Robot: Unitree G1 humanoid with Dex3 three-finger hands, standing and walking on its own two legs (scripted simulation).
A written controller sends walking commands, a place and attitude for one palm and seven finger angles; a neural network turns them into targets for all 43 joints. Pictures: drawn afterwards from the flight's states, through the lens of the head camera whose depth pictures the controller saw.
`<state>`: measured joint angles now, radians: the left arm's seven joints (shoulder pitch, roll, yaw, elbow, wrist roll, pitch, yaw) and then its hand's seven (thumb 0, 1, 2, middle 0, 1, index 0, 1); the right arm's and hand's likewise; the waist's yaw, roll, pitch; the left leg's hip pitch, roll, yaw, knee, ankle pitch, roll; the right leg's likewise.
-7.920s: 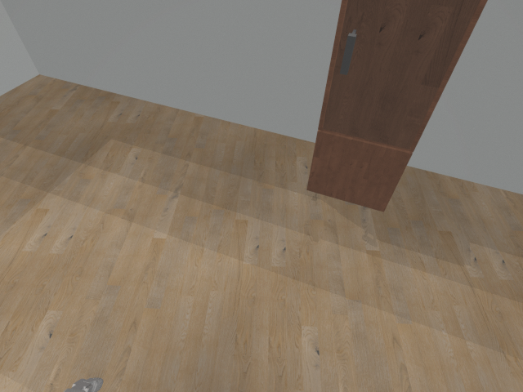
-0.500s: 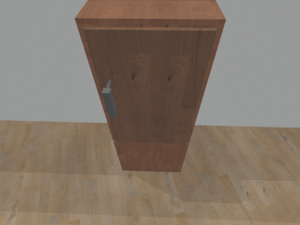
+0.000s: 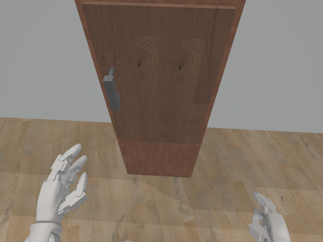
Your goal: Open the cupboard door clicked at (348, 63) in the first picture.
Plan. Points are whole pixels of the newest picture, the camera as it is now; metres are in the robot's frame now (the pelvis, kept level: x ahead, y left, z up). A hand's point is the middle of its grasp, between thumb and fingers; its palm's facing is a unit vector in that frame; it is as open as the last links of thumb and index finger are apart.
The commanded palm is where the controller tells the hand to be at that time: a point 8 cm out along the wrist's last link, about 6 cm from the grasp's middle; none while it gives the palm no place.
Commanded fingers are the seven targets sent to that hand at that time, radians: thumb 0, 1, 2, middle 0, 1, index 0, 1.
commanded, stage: raise the hand with hooked fingers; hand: left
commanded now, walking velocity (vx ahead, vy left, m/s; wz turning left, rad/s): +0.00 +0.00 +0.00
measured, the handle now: (113, 89) +0.55 +0.18 +0.05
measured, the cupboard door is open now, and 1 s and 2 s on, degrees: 0 0 0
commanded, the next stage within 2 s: move the hooked fingers beside the handle in 1.82 s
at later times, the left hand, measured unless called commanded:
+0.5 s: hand (63, 201) +0.21 +0.23 +0.02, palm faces -0.01 -1.00 -0.04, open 10.7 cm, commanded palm +0.18 +0.29 +0.02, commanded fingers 0.00 -0.03 0.50 -0.27 -0.90 -0.27 -0.90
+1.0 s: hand (40, 180) +0.24 +0.29 +0.05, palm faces +0.01 -1.00 -0.05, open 13.5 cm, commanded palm +0.22 +0.34 +0.05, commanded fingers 0.00 -0.50 0.30 -0.30 -1.20 -0.30 -1.20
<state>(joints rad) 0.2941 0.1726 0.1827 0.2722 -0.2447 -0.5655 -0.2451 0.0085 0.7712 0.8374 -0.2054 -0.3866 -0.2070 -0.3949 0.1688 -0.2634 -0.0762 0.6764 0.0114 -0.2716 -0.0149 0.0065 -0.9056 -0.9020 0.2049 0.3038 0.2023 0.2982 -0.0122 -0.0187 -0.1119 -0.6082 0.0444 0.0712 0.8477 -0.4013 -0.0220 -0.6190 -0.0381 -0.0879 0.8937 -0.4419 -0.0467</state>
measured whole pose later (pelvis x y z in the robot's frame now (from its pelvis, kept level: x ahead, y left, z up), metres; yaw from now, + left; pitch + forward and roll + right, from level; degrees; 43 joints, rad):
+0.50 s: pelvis -0.03 +0.02 -0.03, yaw +0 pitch +12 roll -2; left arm 0.26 0.28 0.27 0.14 -0.32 -0.34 -0.37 0.01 0.19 0.60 -0.25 -0.75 -0.25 -0.76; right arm 0.27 -0.19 0.04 0.60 0.03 -0.22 -0.06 0.01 -0.90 -0.90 0.21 0.30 0.21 0.30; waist -0.02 0.03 -0.11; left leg -0.83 0.06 0.01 1.07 -0.46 0.00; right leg -0.78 -0.02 -0.12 1.03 -0.46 -0.03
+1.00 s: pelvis -0.01 +0.04 -0.01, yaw +1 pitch +10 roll -3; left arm 0.13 0.35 0.34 0.23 -0.33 -0.32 -0.42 0.00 -0.39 0.35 -0.29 -1.12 -0.29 -1.13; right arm 0.24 -0.26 0.04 0.55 0.04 -0.24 -0.06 0.01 -0.90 -0.90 0.21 0.30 0.20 0.30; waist 0.00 0.01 -0.09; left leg -0.71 0.04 0.03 0.98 -0.45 0.03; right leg -0.66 -0.04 -0.11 0.91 -0.43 0.00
